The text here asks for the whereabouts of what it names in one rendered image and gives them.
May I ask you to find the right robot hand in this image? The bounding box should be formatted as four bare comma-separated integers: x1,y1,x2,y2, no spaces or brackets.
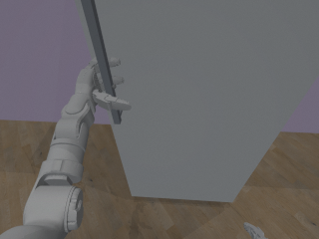
243,222,268,239

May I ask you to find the handle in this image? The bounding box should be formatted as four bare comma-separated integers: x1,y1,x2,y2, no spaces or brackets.
81,0,123,124

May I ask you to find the fridge door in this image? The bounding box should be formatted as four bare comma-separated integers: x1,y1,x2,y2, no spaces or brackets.
75,0,319,203

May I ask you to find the left robot forearm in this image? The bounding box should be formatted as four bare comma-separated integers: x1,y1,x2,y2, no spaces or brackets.
23,94,96,225

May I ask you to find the left robot upper arm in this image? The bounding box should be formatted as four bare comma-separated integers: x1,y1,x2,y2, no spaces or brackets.
0,185,84,239

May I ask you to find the left robot hand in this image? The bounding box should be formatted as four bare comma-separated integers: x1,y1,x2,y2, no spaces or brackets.
75,57,132,111

